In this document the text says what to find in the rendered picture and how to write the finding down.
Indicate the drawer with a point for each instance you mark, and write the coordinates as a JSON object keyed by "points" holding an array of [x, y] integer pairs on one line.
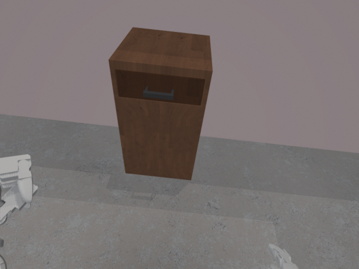
{"points": [[187, 90]]}

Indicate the left robot hand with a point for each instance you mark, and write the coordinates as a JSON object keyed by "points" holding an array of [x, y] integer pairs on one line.
{"points": [[15, 176]]}

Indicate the cabinet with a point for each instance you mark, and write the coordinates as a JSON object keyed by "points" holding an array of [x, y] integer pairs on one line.
{"points": [[160, 138]]}

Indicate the right robot hand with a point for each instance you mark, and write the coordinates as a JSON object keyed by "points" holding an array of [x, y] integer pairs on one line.
{"points": [[283, 258]]}

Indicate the handle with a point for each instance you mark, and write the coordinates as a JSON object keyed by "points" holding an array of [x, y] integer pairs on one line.
{"points": [[158, 95]]}

